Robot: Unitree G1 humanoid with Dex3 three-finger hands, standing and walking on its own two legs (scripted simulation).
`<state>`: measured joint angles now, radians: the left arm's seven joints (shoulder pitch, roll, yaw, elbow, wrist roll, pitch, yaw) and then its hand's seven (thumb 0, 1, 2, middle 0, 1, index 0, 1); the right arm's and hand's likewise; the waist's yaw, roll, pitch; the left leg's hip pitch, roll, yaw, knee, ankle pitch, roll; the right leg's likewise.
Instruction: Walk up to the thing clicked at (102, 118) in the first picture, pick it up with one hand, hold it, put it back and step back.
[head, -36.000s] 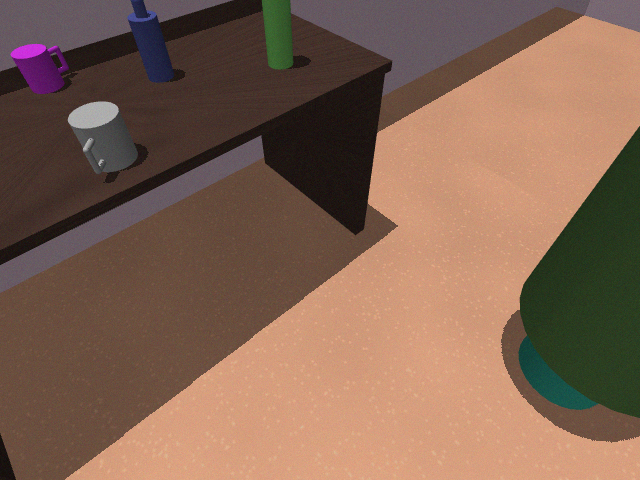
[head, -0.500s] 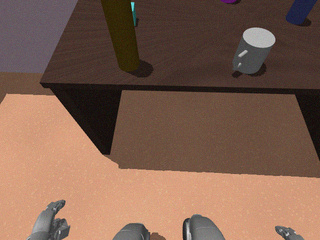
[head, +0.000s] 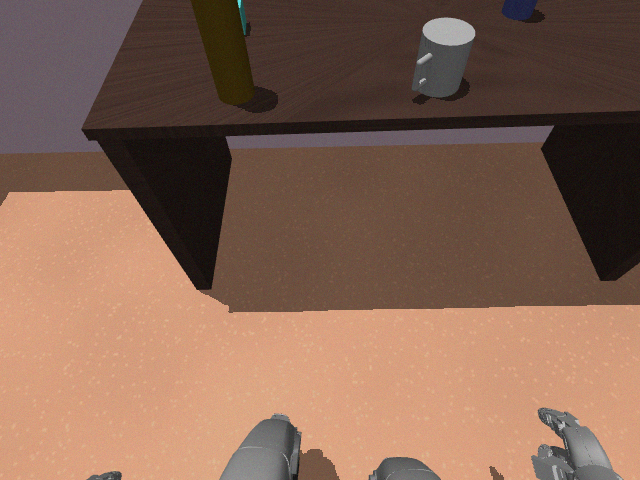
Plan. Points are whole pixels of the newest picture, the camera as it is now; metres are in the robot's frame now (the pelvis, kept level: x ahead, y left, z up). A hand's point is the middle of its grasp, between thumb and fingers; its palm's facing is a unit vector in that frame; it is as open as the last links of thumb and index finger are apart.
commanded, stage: step back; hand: right
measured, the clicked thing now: (436, 62) +0.78 -0.18 +0.03
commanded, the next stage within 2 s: stand in 1.88 s
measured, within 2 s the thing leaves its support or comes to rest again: neither
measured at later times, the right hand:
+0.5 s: hand out of the picture -0.04 -0.27 -0.13, palm faces -0.10 +0.90 -0.42, open 7.4 cm
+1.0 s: hand out of the picture -0.23 -0.28 -0.16, palm faces -0.16 +0.92 -0.35, open 7.4 cm
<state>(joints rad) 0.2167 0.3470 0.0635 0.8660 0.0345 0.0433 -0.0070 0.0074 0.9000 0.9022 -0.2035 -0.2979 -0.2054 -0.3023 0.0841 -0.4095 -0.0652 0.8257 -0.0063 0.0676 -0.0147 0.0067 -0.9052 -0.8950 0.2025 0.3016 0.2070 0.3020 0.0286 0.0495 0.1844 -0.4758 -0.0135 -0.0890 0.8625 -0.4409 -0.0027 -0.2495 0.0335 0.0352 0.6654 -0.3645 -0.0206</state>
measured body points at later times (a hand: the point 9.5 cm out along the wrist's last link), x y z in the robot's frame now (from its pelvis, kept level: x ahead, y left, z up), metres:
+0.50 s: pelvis -0.16 -0.01 +0.01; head -0.10 +0.01 +0.45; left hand -0.06 +0.31 -0.11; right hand -0.04 -0.32 -0.10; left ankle -0.11 +0.12 -0.72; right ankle -0.20 -0.15 -0.65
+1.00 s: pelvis -0.31 -0.04 +0.00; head -0.28 -0.03 +0.45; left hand -0.27 +0.30 -0.11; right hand -0.22 -0.33 -0.13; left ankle -0.34 +0.08 -0.72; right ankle -0.24 -0.15 -0.71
